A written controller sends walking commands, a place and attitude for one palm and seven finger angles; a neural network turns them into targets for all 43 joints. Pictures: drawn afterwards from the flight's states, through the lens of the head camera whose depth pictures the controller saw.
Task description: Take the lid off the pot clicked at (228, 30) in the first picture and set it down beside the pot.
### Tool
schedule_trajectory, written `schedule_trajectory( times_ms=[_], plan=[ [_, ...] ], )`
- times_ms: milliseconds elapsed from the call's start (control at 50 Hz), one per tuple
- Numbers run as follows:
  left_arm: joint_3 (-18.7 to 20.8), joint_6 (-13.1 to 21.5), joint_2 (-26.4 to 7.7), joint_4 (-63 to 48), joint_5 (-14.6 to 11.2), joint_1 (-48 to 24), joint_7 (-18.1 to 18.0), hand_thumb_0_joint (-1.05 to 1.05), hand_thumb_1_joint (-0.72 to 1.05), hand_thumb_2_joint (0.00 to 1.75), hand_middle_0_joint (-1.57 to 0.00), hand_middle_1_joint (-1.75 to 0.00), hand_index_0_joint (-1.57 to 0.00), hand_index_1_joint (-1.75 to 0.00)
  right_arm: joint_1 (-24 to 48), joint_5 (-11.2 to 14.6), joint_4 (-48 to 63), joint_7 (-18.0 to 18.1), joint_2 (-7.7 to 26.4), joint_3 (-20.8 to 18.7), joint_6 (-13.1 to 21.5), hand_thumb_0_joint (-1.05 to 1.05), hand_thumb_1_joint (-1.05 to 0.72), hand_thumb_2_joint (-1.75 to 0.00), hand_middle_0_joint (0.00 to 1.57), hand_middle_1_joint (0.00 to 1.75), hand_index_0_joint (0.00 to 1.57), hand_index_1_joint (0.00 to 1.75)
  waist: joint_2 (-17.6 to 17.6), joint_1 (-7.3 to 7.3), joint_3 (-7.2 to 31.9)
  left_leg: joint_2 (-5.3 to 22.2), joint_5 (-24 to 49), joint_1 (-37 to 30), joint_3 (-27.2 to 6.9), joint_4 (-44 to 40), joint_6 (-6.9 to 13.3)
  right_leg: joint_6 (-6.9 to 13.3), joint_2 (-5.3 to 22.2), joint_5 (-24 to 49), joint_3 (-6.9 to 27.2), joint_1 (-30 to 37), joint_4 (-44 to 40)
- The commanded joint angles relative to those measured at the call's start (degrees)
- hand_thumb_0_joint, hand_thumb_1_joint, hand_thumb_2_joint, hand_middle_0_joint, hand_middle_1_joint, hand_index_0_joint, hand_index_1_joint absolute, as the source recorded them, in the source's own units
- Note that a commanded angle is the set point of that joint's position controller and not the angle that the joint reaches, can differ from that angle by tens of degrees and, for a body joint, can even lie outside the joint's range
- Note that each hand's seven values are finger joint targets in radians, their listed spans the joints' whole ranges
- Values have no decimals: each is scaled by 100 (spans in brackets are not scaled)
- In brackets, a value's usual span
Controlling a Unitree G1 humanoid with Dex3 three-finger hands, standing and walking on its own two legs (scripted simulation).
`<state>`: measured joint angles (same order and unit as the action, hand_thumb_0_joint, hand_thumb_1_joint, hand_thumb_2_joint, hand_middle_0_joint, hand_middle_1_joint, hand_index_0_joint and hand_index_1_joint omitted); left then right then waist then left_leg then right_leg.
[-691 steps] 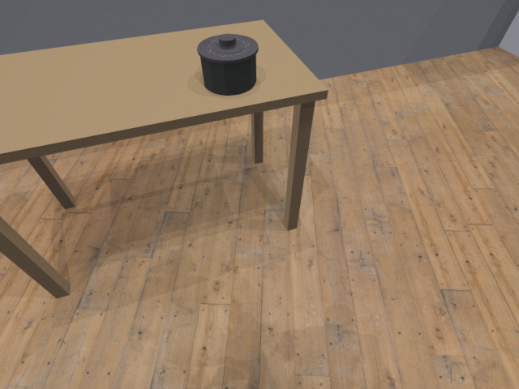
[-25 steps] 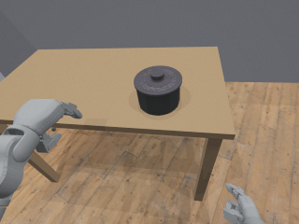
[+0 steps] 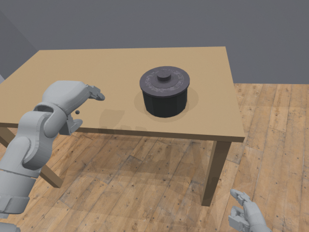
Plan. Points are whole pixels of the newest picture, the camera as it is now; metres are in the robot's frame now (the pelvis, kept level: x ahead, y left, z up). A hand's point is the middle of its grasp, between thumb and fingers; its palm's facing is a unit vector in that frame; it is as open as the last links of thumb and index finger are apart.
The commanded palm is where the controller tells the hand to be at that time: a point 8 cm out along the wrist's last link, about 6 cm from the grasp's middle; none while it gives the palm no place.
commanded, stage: move the open hand above the knob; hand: left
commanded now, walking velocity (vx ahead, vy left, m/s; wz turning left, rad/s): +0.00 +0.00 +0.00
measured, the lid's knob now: (164, 75) +0.58 +0.03 +0.11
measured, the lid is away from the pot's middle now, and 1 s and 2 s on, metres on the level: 0.00 0.00 0.00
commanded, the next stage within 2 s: none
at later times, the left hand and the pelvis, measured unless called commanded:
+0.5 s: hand (112, 92) +0.41 +0.15 +0.17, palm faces -0.15 -0.05 -0.99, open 9.9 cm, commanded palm +0.39 +0.15 +0.24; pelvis +0.03 -0.02 +0.00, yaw +0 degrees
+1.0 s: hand (137, 70) +0.49 +0.10 +0.19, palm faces -0.16 -0.03 -0.99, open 9.9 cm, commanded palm +0.47 +0.09 +0.24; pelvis +0.04 -0.02 +0.00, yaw +0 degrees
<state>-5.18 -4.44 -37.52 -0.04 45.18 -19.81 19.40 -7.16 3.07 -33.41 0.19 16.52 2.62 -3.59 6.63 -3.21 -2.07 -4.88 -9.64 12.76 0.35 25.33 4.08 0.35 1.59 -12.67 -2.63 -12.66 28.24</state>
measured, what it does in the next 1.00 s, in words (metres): stands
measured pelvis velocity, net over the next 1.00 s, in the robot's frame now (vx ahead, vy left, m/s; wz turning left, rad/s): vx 0.04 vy -0.02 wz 0.00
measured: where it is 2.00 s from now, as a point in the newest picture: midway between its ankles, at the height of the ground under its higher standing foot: outside the picture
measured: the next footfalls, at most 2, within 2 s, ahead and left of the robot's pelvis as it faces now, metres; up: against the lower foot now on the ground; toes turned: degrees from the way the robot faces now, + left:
none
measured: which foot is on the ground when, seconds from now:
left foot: down 0.00-1.00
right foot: down 0.00-1.00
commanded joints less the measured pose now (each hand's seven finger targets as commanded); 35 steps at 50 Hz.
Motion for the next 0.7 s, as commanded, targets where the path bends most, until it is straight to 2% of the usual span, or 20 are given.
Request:
schedule_trajectory(
  times_ms=[0, 60, 140, 160, 180, 220, 260, 320, 360, 380, 400, 440, 460, 480, 520, 540, 560, 580, 640, 680],
  plan=[
    [1039, -221, -1301, -482, 108, -2394, -243, 0, -34, 158, -87, -8, -87, -8, 778, 9, 875, -47, 525, -275, 246, 0, -90, -90, 20, 30, 20, 30, -208, 24, 1644, 295, 246, -570, -592, -506, -219, 216, -192, 106, 56, 207, -393],
    [424, -398, -445, -262, -13, -1850, -99, 0, -34, 158, -87, -8, -87, -8, 791, 81, 1008, -182, 568, -308, 143, 0, -90, -90, 20, 30, 20, 30, -564, 160, 1389, 260, 395, -438, -416, -332, -196, 190, -200, 298, 18, 49, -426],
    [686, -506, -1051, -944, 125, -2545, -81, 0, -34, 158, -87, -8, -87, -8, 974, 39, 1089, -176, 603, -262, 45, 0, -90, -90, 20, 30, 20, 30, -517, 81, 1870, 194, 759, -515, -287, -283, -134, 162, -122, 695, 114, 466, -376],
    [859, -486, -1229, -1020, 90, -2805, -138, 0, -34, 158, -87, -8, -87, -8, 944, 55, 1082, -169, 632, -269, 73, 0, -90, -90, 20, 30, 20, 30, -450, 184, 1883, 192, 758, -546, -327, -179, -132, 172, -159, 699, 107, 414, -345],
    [958, -540, -1528, -909, 241, -3243, -120, 0, -34, 158, -87, -8, -87, -8, 955, 19, 1016, -147, 581, -201, 67, 0, -90, -90, 20, 30, 20, 30, -414, 93, 2070, 156, 803, -499, -310, -246, -125, 164, -121, 733, 147, 611, -349],
    [1155, -615, -1779, -325, 296, -3566, -171, 0, -34, 158, -87, -8, -87, -8, 849, 26, 854, -80, 620, -215, -6, 0, -90, -90, 20, 30, 20, 30, -481, 116, 1839, 160, 739, -336, -318, -280, -134, 158, -134, 749, 156, 581, -362],
    [1016, -626, -1562, -253, 244, -3652, -164, 0, -34, 158, -87, -8, -87, -8, 826, 59, 892, -99, 609, -238, 9, 0, -90, -90, 20, 30, 20, 30, -351, 146, 1971, 118, 889, -420, -331, -172, -114, 189, -141, 922, 163, 583, -318],
    [553, -742, -920, -6, 146, -3028, -30, 0, -34, 158, -87, -8, -87, -8, 887, 65, 945, -159, 554, -249, -52, 0, -90, -90, 20, 30, 20, 30, -579, 70, 2132, 96, 1262, -427, -237, -118, -102, 144, -80, 1471, 192, 746, -208],
    [18, -810, -146, 3, 6, -2598, 73, 0, -34, 158, -87, -8, -87, -8, 909, 118, 1065, -251, 542, -295, -67, 0, -90, -90, 20, 30, 20, 30, -612, 216, 2095, 91, 1416, -494, -207, 50, -84, 144, -87, 1674, 143, 588, -169],
    [-160, -879, -69, 60, 70, -2726, 143, 0, -34, 158, -87, -8, -87, -8, 920, 109, 1016, -267, 525, -249, -135, 0, -90, -90, 20, 30, 20, 30, -905, 220, 2033, 112, 1343, -420, -163, -22, -96, 104, -69, 1636, 122, 577, -196],
    [-109, -911, -189, 13, 77, -2895, 138, 0, -34, 158, -87, -8, -87, -8, 927, 124, 1013, -243, 571, -281, -179, 0, -90, -90, 20, 30, 20, 30, -934, 254, 1889, 123, 1147, -376, -122, -33, -74, 85, -73, 1543, 150, 493, -252],
    [261, -947, -806, 47, 213, -3505, 82, 0, -34, 158, -87, -8, -87, -8, 951, 120, 978, -165, 629, -247, -234, 0, -90, -90, 20, 30, 20, 30, -1066, 251, 1830, 97, 876, -209, -100, -62, -48, 60, -52, 1406, 228, 555, -277],
    [398, -917, -1044, 25, 231, -3928, 32, 0, -34, 158, -87, -8, -87, -8, 940, 130, 947, -135, 661, -254, -233, 0, -90, -90, 20, 30, 20, 30, -1027, 329, 1828, 100, 751, -201, -130, -5, -42, 78, -62, 1277, 237, 497, -265],
    [286, -906, -1076, -126, 323, -4563, 32, 0, -34, 158, -87, -8, -87, -8, 993, 116, 929, -115, 570, -199, -211, 0, -90, -90, 20, 30, 20, 30, -823, 291, 2031, 54, 788, -270, -160, -66, -45, 75, -43, 1269, 265, 622, -244],
    [478, -913, -1316, -17, 370, -4922, -46, 0, -34, 158, -87, -8, -87, -8, 932, 98, 825, -77, 561, -217, -171, 0, -90, -90, 20, 30, 20, 30, -500, 236, 2329, 42, 1154, -476, -265, -47, -48, 124, -67, 1593, 268, 777, -141],
    [445, -952, -1242, 81, 370, -4914, -52, 0, -34, 158, -87, -8, -87, -8, 925, 88, 830, -82, 520, -204, -147, 0, -90, -90, 20, 30, 20, 30, -460, 192, 2529, 7, 1354, -543, -289, 2, -41, 130, -67, 1812, 280, 868, -82],
    [560, -955, -1308, 164, 324, -4896, -70, 0, -34, 158, -87, -8, -87, -8, 874, 96, 813, -99, 568, -246, -133, 0, -90, -90, 20, 30, 20, 30, -416, 242, 2630, 22, 1417, -584, -293, 102, -35, 152, -79, 1900, 273, 860, -46],
    [282, -1019, -972, 505, 367, -4753, -29, 0, -34, 158, -87, -8, -87, -8, 864, 85, 782, -120, 474, -188, -146, 0, -90, -90, 20, 30, 20, 30, -555, 199, 2671, 7, 1533, -503, -279, 68, -54, 134, -69, 2002, 254, 919, 3],
    [-340, -1155, -96, 1406, 273, -4123, 31, 0, -34, 158, -87, -8, -87, -8, 771, 154, 729, -169, 517, -210, -250, 0, -90, -90, 20, 30, 20, 30, -924, 317, 2010, 61, 1168, -167, -142, 36, -88, 84, -57, 1806, 183, 505, -83],
    [-532, -1174, 157, 1532, 254, -3926, 106, 0, -34, 158, -87, -8, -87, -8, 769, 177, 797, -204, 535, -224, -296, 0, -90, -90, 20, 30, 20, 30, -1264, 340, 1965, 72, 1003, -75, -78, 40, -63, 59, -44, 1705, 166, 486, -134]
  ],
)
